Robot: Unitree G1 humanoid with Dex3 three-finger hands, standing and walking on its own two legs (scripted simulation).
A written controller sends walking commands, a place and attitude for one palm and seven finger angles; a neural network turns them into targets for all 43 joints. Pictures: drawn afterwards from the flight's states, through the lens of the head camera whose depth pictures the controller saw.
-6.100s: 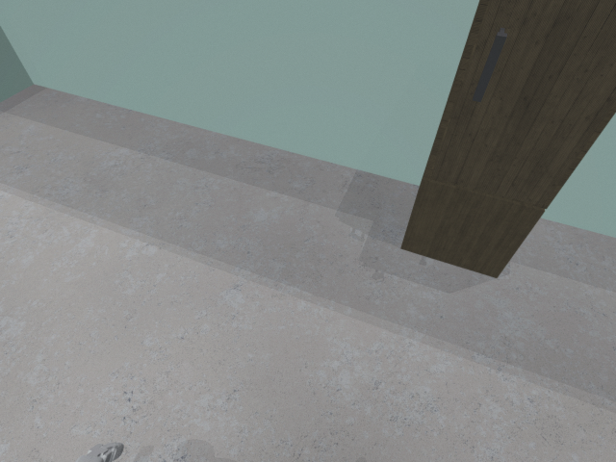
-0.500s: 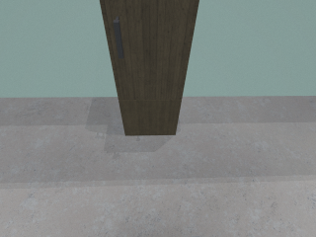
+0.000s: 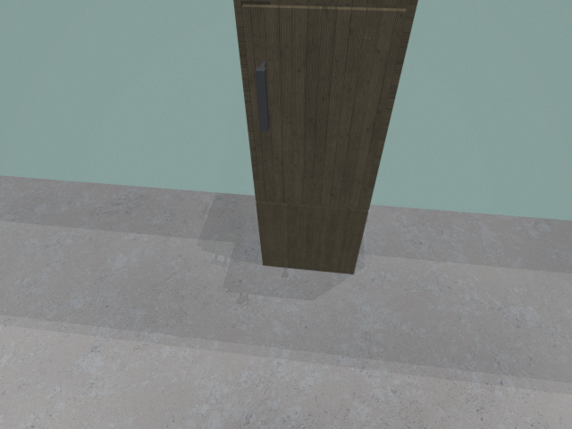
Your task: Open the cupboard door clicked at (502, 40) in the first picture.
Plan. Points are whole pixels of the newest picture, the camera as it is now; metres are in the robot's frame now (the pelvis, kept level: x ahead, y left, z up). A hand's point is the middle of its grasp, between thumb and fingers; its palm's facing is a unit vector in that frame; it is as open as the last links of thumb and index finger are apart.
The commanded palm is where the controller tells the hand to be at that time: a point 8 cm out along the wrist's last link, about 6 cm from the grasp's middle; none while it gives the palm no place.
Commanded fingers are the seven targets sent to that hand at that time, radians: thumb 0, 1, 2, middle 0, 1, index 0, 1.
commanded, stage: take the last steps up to it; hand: left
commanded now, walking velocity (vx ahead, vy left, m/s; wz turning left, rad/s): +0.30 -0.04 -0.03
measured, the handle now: (264, 96) +0.84 +0.14 +0.04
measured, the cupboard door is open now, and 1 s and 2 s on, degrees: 0 0 0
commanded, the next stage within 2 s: come to a stop and stand still in 0.64 s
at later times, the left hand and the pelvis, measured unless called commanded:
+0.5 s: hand (191, 375) +0.24 +0.20 -0.17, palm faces -0.03 -0.97 -0.23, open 7.3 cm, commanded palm none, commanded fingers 0.00 0.90 0.90 -0.20 -0.30 -0.20 -0.30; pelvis +0.15 +0.01 -0.01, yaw -3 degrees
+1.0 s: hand (224, 351) +0.29 +0.16 -0.20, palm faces +0.04 -0.99 -0.15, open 7.3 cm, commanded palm none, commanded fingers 0.00 0.90 0.90 -0.20 -0.30 -0.20 -0.30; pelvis +0.29 -0.01 -0.01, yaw -2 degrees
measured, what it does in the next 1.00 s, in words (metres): walks ahead: left foot, then right foot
